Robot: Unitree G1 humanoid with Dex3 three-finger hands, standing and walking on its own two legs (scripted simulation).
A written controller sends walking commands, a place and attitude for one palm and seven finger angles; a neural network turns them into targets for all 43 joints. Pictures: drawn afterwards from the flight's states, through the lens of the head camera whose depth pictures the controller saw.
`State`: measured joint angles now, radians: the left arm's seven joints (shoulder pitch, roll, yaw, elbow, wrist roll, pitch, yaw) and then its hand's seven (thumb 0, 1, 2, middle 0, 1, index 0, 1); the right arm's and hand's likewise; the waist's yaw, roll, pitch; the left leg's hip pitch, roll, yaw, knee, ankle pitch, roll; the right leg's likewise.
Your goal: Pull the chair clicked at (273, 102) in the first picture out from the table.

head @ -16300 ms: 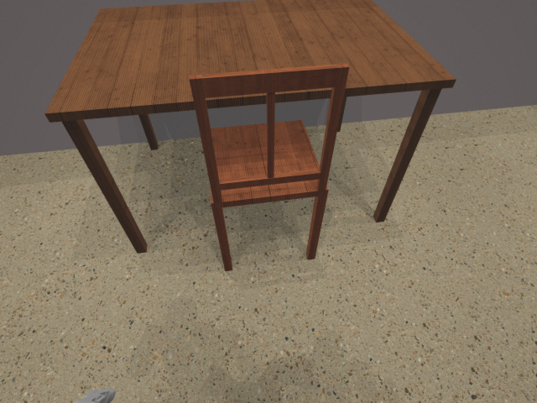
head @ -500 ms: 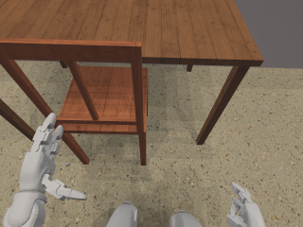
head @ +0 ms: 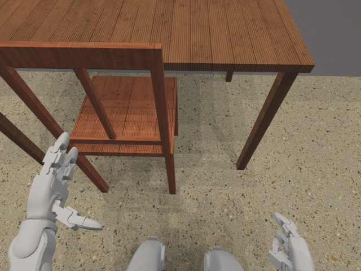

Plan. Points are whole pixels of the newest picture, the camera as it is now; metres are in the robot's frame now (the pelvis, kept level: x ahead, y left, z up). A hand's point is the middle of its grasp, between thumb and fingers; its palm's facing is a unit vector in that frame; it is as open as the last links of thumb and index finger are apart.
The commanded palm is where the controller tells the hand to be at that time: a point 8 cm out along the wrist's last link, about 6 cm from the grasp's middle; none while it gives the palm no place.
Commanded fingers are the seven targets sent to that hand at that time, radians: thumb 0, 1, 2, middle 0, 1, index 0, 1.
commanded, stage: aim the fingers beside a spindle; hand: left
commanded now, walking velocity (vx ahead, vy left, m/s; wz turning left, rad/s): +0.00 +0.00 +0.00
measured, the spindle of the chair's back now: (99, 108) +0.51 +0.27 +0.00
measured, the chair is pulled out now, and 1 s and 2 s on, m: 0.00 0.00 0.00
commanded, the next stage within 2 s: push the fingers through the gap in 1.90 s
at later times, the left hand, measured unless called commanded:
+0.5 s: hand (82, 166) +0.32 +0.24 +0.03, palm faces +0.07 -1.00 -0.04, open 16.9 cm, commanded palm +0.30 +0.29 +0.04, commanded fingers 0.00 -0.50 0.30 -0.06 -0.08 -0.06 -0.08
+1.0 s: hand (90, 156) +0.35 +0.24 +0.01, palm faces +0.08 -1.00 -0.05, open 16.9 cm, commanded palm +0.33 +0.29 +0.01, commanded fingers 0.00 -0.50 0.30 -0.06 -0.08 -0.06 -0.08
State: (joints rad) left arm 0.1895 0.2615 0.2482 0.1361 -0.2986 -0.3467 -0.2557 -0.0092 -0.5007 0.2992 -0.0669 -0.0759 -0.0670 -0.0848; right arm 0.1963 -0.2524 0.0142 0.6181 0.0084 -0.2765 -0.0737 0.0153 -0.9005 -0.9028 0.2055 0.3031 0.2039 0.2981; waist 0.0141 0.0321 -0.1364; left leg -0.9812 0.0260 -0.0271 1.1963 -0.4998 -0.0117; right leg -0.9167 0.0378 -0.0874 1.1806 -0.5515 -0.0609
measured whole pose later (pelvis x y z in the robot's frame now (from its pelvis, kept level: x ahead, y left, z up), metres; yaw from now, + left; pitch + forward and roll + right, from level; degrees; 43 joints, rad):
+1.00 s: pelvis +0.00 +0.02 -0.02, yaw -1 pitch +22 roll -2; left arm -0.22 0.31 0.31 0.53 -0.23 -0.40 -0.25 -0.01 -0.50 0.30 -0.07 -0.08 -0.07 -0.08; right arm 0.21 -0.26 0.01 0.65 -0.01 -0.20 -0.05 0.01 -0.90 -0.90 0.21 0.30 0.20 0.30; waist -0.02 0.02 -0.16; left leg -1.14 0.02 -0.01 1.28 -0.52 0.02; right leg -1.07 0.03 -0.07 1.25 -0.56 -0.03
